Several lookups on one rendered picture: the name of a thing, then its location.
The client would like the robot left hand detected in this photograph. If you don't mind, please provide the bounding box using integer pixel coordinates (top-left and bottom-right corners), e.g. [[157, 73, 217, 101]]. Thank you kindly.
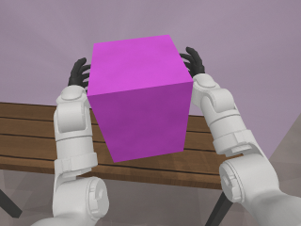
[[68, 57, 91, 94]]

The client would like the robot left upper arm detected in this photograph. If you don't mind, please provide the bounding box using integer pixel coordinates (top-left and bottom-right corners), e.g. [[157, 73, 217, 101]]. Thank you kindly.
[[31, 176, 109, 226]]

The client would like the robot right hand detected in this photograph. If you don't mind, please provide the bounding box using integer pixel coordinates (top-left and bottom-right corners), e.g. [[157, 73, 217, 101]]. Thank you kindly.
[[180, 46, 205, 78]]

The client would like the robot right upper arm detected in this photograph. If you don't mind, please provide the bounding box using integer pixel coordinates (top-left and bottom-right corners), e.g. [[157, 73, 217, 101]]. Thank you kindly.
[[219, 153, 301, 226]]

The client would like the robot left forearm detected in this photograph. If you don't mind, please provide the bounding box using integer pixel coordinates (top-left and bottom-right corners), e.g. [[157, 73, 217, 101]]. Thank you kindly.
[[52, 85, 98, 216]]

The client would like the robot right forearm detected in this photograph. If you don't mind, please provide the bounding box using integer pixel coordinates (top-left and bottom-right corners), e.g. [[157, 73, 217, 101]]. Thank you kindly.
[[191, 73, 279, 187]]

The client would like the table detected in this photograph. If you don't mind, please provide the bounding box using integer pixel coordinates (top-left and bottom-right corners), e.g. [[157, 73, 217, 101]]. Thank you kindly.
[[0, 102, 244, 226]]

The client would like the carton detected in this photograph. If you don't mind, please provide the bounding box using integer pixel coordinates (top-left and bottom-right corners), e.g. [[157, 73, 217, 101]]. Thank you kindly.
[[87, 34, 194, 163]]

